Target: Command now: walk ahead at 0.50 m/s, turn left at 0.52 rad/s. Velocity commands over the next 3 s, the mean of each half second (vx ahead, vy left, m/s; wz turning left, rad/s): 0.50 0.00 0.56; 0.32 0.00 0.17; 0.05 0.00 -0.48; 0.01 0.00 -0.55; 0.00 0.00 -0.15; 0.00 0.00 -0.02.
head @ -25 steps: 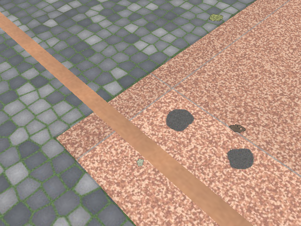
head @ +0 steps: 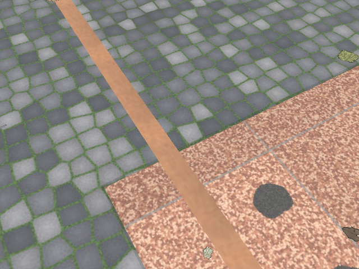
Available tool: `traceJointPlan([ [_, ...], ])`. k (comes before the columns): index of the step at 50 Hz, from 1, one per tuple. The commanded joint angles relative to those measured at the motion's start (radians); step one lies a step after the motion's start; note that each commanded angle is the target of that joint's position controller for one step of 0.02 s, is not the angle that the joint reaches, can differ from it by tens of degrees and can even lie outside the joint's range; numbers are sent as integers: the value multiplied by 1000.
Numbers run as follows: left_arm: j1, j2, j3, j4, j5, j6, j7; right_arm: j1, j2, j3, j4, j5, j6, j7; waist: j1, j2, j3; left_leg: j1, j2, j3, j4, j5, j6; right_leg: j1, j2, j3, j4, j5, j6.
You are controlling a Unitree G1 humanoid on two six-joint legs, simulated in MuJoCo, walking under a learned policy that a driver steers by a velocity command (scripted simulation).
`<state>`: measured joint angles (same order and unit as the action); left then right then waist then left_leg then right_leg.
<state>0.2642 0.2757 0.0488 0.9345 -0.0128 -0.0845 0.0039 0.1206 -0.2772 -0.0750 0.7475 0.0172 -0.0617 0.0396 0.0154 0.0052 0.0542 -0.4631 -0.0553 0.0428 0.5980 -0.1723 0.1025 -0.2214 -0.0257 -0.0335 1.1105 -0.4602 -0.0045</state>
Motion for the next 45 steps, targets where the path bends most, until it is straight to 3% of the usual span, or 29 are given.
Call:
traceJointPlan([
  [1, -98, 127, 21, -132, -13, -76, -13, 177, -137, -39, -24, -5, -10, -12, -73, -7, -161, 555, 295, -503, -312, 73, 215, -545, -60, 118, 150, 77, -28],
  [2, -90, 138, 32, -125, 6, -65, -6, 124, -108, -29, -42, -10, -11, -15, -36, -8, -119, 435, 262, -431, -335, 155, 197, -472, -88, 115, 70, 113, -18],
  [3, -74, 135, 35, -128, 13, -50, -5, 101, -103, -25, -57, -17, -10, -17, -9, 13, -104, 354, 242, -408, -359, 189, 197, -414, -96, 117, 35, 132, -5],
  [5, -62, 107, 34, -138, 24, -27, -1, 102, -128, -31, -62, -11, -12, -27, 10, 27, -90, 264, 221, -358, -386, 252, 205, -379, -92, 97, -54, 168, 32],
  [8, -169, 81, 25, -180, 30, -18, 4, 143, -165, -43, -58, -4, -11, -47, -18, 37, -58, 202, 174, -289, -394, 248, 175, -377, -63, 80, -278, 350, 70],
  [11, -273, 59, 14, -215, 21, -26, -5, 186, -169, -46, -49, 1, -2, -54, -65, 68, -52, 175, 136, -266, -373, 145, 125, -297, -10, 70, -498, 538, 72],
  [13, -316, 73, 16, -238, 9, -31, -11, 221, -169, -47, -36, 6, 2, -54, -83, 81, -51, 200, 154, -307, -351, 96, 112, -271, 8, 82, -556, 569, 67],
  [16, -316, 117, 29, -252, 4, -43, -23, 238, -154, -45, -31, 8, 11, -60, -70, 100, -58, 297, 192, -399, -262, 56, 96, -254, 11, 118, -623, 489, 41],
  [18, -251, 138, 41, -240, 3, -55, -26, 221, -151, -45, -41, 3, 18, -64, -27, 129, -72, 321, 197, -443, -190, 85, 79, -171, 16, 105, -650, 407, 10],
  [19, -161, 160, 54, -217, 9, -60, -21, 212, -125, -36, -49, 1, 19, -63, 18, 125, -116, 302, 155, -426, -103, 124, 52, -39, 10, 95, -680, 403, -18],
  [20, -24, 207, 69, -202, 27, -65, -14, 208, -70, -14, -68, -9, 15, -58, 81, 55, -238, 205, 95, -357, 134, 63, 15, 198, -122, 210, -656, 366, -76],
  [21, 101, 299, 93, -175, 42, -52, -10, 341, -5, 5, -95, 12, 5, -58, 45, -242, -384, -141, -51, -212, 482, -290, -62, 563, -360, 633, -714, 191, -237],
  [22, 108, 236, 81, -168, 14, -44, -18, 360, -84, -2, -89, 24, 1, -59, 49, -296, -377, -311, 7, -218, 657, -428, -75, 583, -416, 848, -794, -42, -265],
  [23, 54, 157, 59, -190, 9, -38, -15, 272, -160, -22, -88, 23, 6, -59, 73, -177, -238, -359, 55, -223, 716, -340, -80, 465, -370, 702, -815, -86, -216],
  [24, 2, 131, 49, -198, 17, -29, -13, 203, -164, -26, -100, 12, 13, -61, 65, -106, -155, -338, 92, -184, 709, -263, -84, 338, -326, 549, -821, 22, -179],
  [25, -39, 108, 40, -194, 22, -23, -12, 164, -152, -28, -113, 2, 15, -58, 46, -91, -91, -311, 120, -177, 660, -209, -86, 226, -283, 443, -846, 136, -168],
  [26, -59, 91, 33, -190, 28, -22, -10, 162, -136, -31, -118, 3, 20, -53, 21, -112, -65, -268, 149, -176, 622, -173, -84, 156, -252, 362, -870, 211, -156],
  [28, -63, 92, 36, -177, 23, -29, -9, 174, -93, -24, -124, 14, 32, -45, 5, -129, -53, -227, 169, -151, 579, -144, -87, 99, -229, 257, -917, 290, -162],
  [32, -45, 139, 54, -154, 20, -36, -7, 114, -67, -16, -162, 6, 40, -41, 6, -84, -41, -283, 185, -144, 446, -21, -106, 124, -249, 128, -957, 452, -190],
  [36, -30, 148, 46, -122, 7, -15, -6, 13, -11, 10, -181, -13, 14, -24, 21, -68, -25, -109, 126, -56, 127, 150, -100, 68, -172, -16, -910, 782, -168],
  [39, 32, 183, 49, -91, -15, 4, -10, -58, -30, 5, -199, -13, 0, -9, 43, -89, -44, -45, 85, -32, -4, 176, -89, 145, -189, 22, -845, 837, -156],
  [40, 33, 195, 52, -85, -21, 10, -9, -55, -49, -1, -201, -14, -4, -7, 29, -102, -53, -20, 74, -41, -46, 156, -77, 172, -197, 43, -804, 845, -144],
  [42, 7, 191, 49, -83, -28, 16, -6, 68, -99, -25, -156, -29, -9, -15, -53, -99, -121, 185, 43, -27, -178, 269, -39, 166, -164, 49, -661, 881, -97],
  [43, 29, 153, 37, -85, -14, 10, -7, 145, -164, -44, -136, -44, -11, -28, -80, -60, -189, 372, 111, -69, -169, 559, -8, 82, -104, 21, -525, 754, -50],
  [44, 77, 69, 5, -112, 24, -1, -14, 232, -234, -52, -140, -83, -2, -45, -85, 126, -347, 718, 380, -296, -33, 1053, 108, -195, -25, -8, -220, 241, 17],
  [45, 194, 45, -11, -88, 7, 5, -17, 219, -212, -38, -155, -72, 15, -44, -63, 263, -526, 819, 553, -484, -44, 1096, 251, -311, 34, 92, 17, -307, 51],
])
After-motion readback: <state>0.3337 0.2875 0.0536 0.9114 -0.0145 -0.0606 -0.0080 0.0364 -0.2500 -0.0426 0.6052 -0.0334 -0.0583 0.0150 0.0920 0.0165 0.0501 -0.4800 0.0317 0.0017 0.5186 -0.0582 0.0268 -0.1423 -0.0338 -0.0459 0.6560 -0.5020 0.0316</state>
